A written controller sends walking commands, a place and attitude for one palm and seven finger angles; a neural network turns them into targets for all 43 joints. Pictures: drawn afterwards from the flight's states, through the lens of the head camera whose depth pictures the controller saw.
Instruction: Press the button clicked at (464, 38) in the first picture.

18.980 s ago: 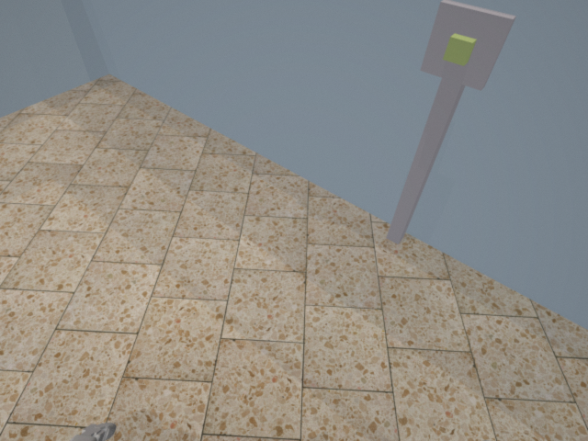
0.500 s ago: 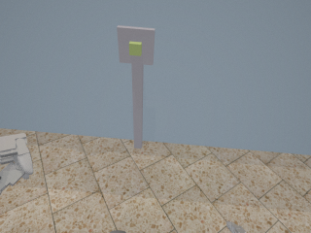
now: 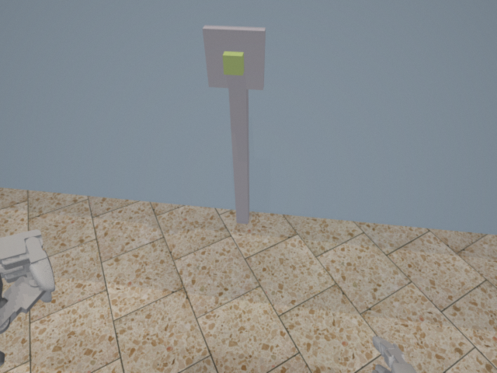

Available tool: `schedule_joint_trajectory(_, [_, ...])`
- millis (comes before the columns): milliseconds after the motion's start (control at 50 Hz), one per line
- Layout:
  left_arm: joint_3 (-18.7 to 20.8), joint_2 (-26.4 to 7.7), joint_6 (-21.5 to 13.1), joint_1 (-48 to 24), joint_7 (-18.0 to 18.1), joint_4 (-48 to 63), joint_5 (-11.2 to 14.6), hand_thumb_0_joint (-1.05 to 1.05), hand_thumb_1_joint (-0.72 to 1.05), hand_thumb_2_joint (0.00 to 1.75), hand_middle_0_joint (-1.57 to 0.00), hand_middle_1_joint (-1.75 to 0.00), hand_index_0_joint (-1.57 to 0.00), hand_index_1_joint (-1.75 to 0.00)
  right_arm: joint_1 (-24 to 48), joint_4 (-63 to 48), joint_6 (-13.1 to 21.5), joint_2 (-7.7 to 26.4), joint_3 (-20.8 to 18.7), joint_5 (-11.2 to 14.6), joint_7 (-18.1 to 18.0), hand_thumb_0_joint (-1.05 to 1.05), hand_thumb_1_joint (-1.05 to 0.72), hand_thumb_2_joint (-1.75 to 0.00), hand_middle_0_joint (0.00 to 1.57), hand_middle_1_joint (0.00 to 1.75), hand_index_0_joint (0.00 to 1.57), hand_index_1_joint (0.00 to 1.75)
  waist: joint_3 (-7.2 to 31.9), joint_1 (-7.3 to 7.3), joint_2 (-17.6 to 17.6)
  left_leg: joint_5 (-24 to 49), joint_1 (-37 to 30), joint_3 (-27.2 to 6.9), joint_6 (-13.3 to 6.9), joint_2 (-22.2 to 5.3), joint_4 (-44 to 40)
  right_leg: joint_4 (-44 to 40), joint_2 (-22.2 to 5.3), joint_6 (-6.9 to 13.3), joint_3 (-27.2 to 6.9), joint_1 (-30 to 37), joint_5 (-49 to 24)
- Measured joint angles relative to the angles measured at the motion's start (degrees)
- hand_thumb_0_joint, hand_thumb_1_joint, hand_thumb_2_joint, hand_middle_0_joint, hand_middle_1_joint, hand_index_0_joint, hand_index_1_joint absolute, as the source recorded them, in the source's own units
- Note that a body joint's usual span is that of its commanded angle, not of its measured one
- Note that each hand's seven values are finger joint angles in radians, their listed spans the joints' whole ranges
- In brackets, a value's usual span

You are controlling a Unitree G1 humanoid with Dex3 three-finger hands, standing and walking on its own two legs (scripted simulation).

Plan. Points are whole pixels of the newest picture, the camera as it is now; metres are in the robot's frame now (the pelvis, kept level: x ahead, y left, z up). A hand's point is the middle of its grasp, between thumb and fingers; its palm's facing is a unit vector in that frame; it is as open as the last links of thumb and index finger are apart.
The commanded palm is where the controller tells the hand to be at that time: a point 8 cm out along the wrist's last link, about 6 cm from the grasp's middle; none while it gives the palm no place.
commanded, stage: stop stepping back and stand still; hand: left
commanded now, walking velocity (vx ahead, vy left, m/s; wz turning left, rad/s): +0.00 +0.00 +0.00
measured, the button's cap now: (233, 62) +0.93 +0.10 +0.09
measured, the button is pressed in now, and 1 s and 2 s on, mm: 0 0 0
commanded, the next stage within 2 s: let the arm hang, fingers relaxed in 0.14 s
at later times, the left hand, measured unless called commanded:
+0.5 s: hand out of the picture +0.10 +0.22 -0.15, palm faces -0.04 -0.97 -0.24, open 3.2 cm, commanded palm none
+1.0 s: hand out of the picture -0.01 +0.24 -0.16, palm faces +0.01 -0.97 -0.24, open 6.9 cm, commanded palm none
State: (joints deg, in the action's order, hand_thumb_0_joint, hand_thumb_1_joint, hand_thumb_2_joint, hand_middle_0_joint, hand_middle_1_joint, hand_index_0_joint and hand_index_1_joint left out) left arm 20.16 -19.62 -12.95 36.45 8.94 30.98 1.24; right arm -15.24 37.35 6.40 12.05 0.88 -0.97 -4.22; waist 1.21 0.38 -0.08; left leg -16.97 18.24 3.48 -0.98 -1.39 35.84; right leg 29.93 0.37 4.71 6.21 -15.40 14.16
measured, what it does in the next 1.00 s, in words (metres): steps on the spot: left foot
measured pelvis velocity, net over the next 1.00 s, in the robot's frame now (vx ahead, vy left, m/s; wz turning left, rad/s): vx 0.00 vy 0.04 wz -0.01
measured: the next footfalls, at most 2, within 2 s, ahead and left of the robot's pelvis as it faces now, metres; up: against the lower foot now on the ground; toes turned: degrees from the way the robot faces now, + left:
left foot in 0.04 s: +0.07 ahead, +0.14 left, +0.00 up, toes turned +3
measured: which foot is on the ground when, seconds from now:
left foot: up 0.00-0.02, down 0.04-1.00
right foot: down 0.00-1.00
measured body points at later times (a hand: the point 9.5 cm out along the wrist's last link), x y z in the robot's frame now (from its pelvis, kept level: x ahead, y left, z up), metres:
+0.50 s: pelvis +0.00 +0.03 +0.00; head +0.01 +0.03 +0.44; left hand +0.10 +0.27 -0.13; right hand +0.11 -0.22 -0.13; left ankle +0.03 +0.14 -0.74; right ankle +0.02 -0.06 -0.74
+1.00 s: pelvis +0.00 +0.04 +0.01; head +0.02 +0.03 +0.46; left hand -0.01 +0.29 -0.15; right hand -0.02 -0.17 -0.16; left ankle +0.03 +0.14 -0.74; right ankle +0.02 -0.06 -0.74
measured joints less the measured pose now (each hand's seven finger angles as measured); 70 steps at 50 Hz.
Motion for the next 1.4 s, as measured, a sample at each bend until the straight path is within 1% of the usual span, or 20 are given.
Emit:
schedule_joint_trajectory(20, [-0.19,0.08,-0.01,-0.04,0.08,0.17,-0.01,0.01,0.89,0.89,-1.31,-1.5,-1.31,-1.5,-0.08,-0.49,0.29,0.57,-0.13,-0.07,-0.17,0.02,-0.9,-0.9,0.2,0.3,0.2,0.3,-0.16,0.09,0.96,0.9,-1.92,-0.58,-0.5,-0.59,-4.35,0.21,0.63,-0.16,0.38,-0.05,0.2])
schedule_joint_trajectory(40, [-0.33,0.01,-0.05,-0.36,0.12,0.24,0.0,0.01,0.89,0.89,-1.31,-1.5,-1.31,-1.5,0.2,-0.68,0.49,0.94,-0.43,-0.05,-0.35,0.02,-0.9,-0.9,0.2,0.3,0.2,0.3,-0.53,0.04,1.73,3.27,-2.8,-1.25,-0.22,-1.15,-6.72,0.75,1.13,-0.31,0.79,-0.22,0.55])
schedule_joint_trajectory(80, [-0.4,-0.42,0.09,-1.38,-0.01,-0.49,0.05,0.01,0.89,0.89,-1.31,-1.5,-1.31,-1.5,1.51,-0.15,0.18,0.68,-0.74,0.32,-0.5,0.02,-0.9,-0.9,0.2,0.3,0.2,0.3,-1.7,0.42,1.05,4.31,-3.29,-0.86,1.43,-0.94,-6.56,0.99,0.8,-0.74,0.31,0.26,0.86])
schedule_joint_trajectory(120, [-0.29,-0.58,0.51,-1.42,-0.26,-1.11,0.13,0.01,0.89,0.89,-1.31,-1.5,-1.31,-1.5,2.42,-0.37,0.0,0.5,-0.61,0.56,-0.39,0.02,-0.9,-0.9,0.2,0.3,0.2,0.3,-1.83,0.39,0.7,4.01,-3.72,-0.28,2.09,-0.92,-7.0,0.1,0.82,-0.85,-0.28,0.66,0.42])
schedule_joint_trajectory(240, [-0.47,-1.32,1.19,-0.61,-0.61,-0.18,0.44,0.02,0.89,0.89,-1.31,-1.5,-1.31,-1.5,4.01,-2.29,0.35,0.1,-0.47,0.73,0.15,0.02,-0.9,-0.9,0.2,0.3,0.2,0.3,-1.99,-0.68,0.7,3.63,-3.64,0.07,1.68,-1.11,-7.46,-2.12,1.13,-1.18,-0.66,1.25,-0.55])
schedule_joint_trajectory(260, [-1.68,-1.97,0.43,-2.1,-1.64,-2.99,-0.58,0.01,0.89,0.89,-1.3,-1.5,-1.3,-1.5,4.23,-1.38,1.36,0.68,-0.84,0.7,1.37,0.01,-0.9,-0.9,0.2,0.3,0.2,0.3,-1.49,-0.76,1.09,3.59,-2.45,-0.32,1.47,-0.9,-6.5,-1.73,0.88,-1.37,-0.34,0.56,-0.48])
schedule_joint_trajectory(280, [-3.97,-2.61,1.14,-5.14,-3.4,-8.34,-1.45,0.01,0.89,0.89,-1.3,-1.5,-1.3,-1.5,4.69,-0.11,1.43,1.84,-1.24,0.74,2.74,0.01,-0.9,-0.9,0.2,0.3,0.2,0.3,-0.99,-0.43,1.9,3.21,-1.28,-0.66,1.28,-0.62,-5.29,-0.62,0.53,-1.55,-0.02,-0.44,-0.07])
schedule_joint_trajectory(300, [-6.58,-2.69,3.09,-8.57,-5.03,-15.12,-1.97,0.01,0.9,0.89,-1.3,-1.5,-1.3,-1.49,5.38,1.29,0.57,3.08,-1.46,0.74,3.69,0.01,-0.9,-0.9,0.2,0.3,0.2,0.3,-0.45,-0.13,2.8,2.58,-0.25,-0.84,1.06,-0.32,-4.15,0.82,0.13,-1.76,0.16,-1.52,0.55])
schedule_joint_trajectory(340, [-11.09,-1.28,8.01,-15.06,-7.19,-30.78,-2.62,0.0,0.9,0.89,-1.28,-1.48,-1.28,-1.48,6.98,4.03,-1.93,4.85,-1.52,0.43,4.61,0.01,-0.9,-0.9,0.2,0.3,0.2,0.3,0.09,0.02,4.09,1.62,1.21,-0.79,0.49,0.34,-2.06,3.54,-0.7,-2.18,0.11,-3.19,1.81])
schedule_joint_trajectory(380, [-14.22,0.89,12.24,-19.77,-8.21,-45.83,-3.0,0.0,0.9,0.89,-1.24,-1.45,-1.25,-1.44,7.96,6.13,-3.92,5.3,-1.27,0.07,4.81,0.01,-0.9,-0.9,0.2,0.3,0.2,0.3,-0.3,-0.45,4.26,1.27,1.49,-0.58,0.18,0.8,-1.1,5.05,-1.26,-2.39,-0.1,-3.74,2.45])
schedule_joint_trajectory(440, [-17.78,3.85,15.48,-22.74,-8.8,-63.05,-3.04,0.01,0.91,0.89,-1.17,-1.38,-1.17,-1.37,7.71,8.56,-5.77,4.34,-0.7,-0.32,4.76,0.01,-0.91,-0.9,0.2,0.3,0.2,0.3,-1.86,-1.52,2.49,1.67,0.3,-0.23,0.01,1.24,-1.76,5.21,-1.69,-2.48,-0.45,-2.98,2.45])
schedule_joint_trajectory(480, [-19.78,5.93,16.38,-23.04,-8.92,-71.39,-2.74,0.01,0.91,0.89,-1.11,-1.32,-1.11,-1.31,6.74,10.53,-6.59,3.47,-0.24,-0.57,4.65,0.01,-0.91,-0.9,0.2,0.3,0.2,0.3,-2.93,-1.92,1.18,2.39,-0.77,-0.19,-0.05,1.27,-3.14,3.84,-1.63,-2.74,-0.49,-1.93,1.68])
schedule_joint_trajectory(520, [-21.06,7.88,16.47,-22.62,-8.26,-77.84,-2.94,0.01,0.91,0.89,-1.05,-1.26,-1.05,-1.25,5.45,13.06,-7.22,2.5,0.2,-0.67,4.51,0.01,-0.91,-0.9,0.2,0.3,0.2,0.3,-3.83,-1.82,0.18,3.4,-1.77,-0.24,-0.06,1.1,-5.03,1.46,-1.3,-2.78,-0.42,-0.72,0.36])
schedule_joint_trajectory(540, [-20.86,7.87,16.33,-22.35,-7.25,-80.39,-3.34,0.01,0.91,0.89,-1.01,-1.24,-1.02,-1.21,4.64,14.38,-7.49,1.89,0.38,-0.64,4.44,0.01,-0.91,-0.9,0.2,0.3,0.2,0.3,-4.21,-1.59,-0.26,3.96,-2.16,-0.37,-0.02,0.98,-5.98,0.17,-1.1,-2.71,-0.28,-0.15,-0.34])
schedule_joint_trajectory(580, [-20.12,7.33,15.82,-21.56,-7.31,-84.45,-2.31,0.01,0.91,0.89,-0.93,-1.18,-0.95,-1.14,2.85,17.03,-7.98,0.78,0.59,-0.64,4.31,0.01,-0.91,-0.9,0.2,0.3,0.2,0.3,-4.75,-0.94,-0.74,5.0,-2.74,-0.68,0.08,0.84,-7.74,-2.26,-0.8,-2.6,0.05,0.83,-1.64])
schedule_joint_trajectory(640, [-19.96,6.41,15.16,-20.03,-7.99,-89.12,-1.96,0.01,0.91,0.89,-0.83,-1.07,-0.84,-1.03,0.42,20.66,-8.52,-0.45,0.51,-0.58,4.11,0.01,-0.91,-0.9,0.2,0.3,0.2,0.3,-5.2,-0.06,-0.38,6.04,-3.37,-0.96,0.04,0.82,-9.59,-4.98,-0.6,-2.61,0.34,1.95,-3.05])
schedule_joint_trajectory(800, [-19.95,6.35,14.55,-17.37,-8.01,-96.81,-1.65,0.01,0.91,0.89,-0.56,-0.73,-0.56,-0.72,-2.81,26.13,-8.29,-2.19,-0.3,-0.13,3.5,0.01,-0.91,-0.9,0.2,0.3,0.2,0.3,-5.41,0.1,1.28,6.65,-5.14,-0.4,-0.54,1.32,-11.68,-6.94,-0.95,-3.16,-0.21,3.5,-3.84])
schedule_joint_trajectory(980, [-19.81,8.61,13.85,-20.12,-7.68,-97.71,-1.67,0.01,0.91,0.89,-0.29,-0.42,-0.29,-0.41,-2.08,27.33,-7.37,-2.89,-0.79,-0.13,3.06,0.01,-0.91,-0.9,0.2,0.3,0.2,0.3,-4.1,-0.41,1.75,6.48,-6.17,0.44,-0.92,1.84,-12.39,-6.22,-1.48,-3.6,-1.07,3.62,-3.2])
schedule_joint_trajectory(1160, [-19.91,10.63,12.96,-24.32,-7.56,-96.11,-1.76,0.0,0.91,0.89,-0.21,-0.32,-0.21,-0.32,0.24,27.08,-6.65,-3.21,-0.85,-0.27,2.77,0.01,-0.91,-0.9,0.2,0.3,0.2,0.3,-2.95,-0.96,1.36,6.28,-7.48,0.63,-0.71,1.84,-13.12,-6.37,-1.45,-3.61,-1.3,4.59,-2.73])
schedule_joint_trajectory(1400, [-19.53,9.2,12.69,-25.36,-7.72,-96.23,-1.68,0.0,0.92,0.89,-0.2,-0.3,-0.2,-0.3,1.37,27.55,-6.4,-1.83,-1.09,-0.16,2.87,0.01,-0.91,-0.9,0.2,0.3,0.2,0.3,-3.69,-1.18,1.38,6.24,-8.85,0.62,-0.08,1.26,-14.35,-7.86,-0.76,-3.14,-1.32,6.0,-2.83])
